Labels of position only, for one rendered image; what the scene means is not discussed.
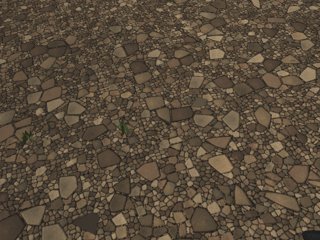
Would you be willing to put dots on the robot right hand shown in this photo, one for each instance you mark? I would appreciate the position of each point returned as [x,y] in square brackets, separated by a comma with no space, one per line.
[311,235]

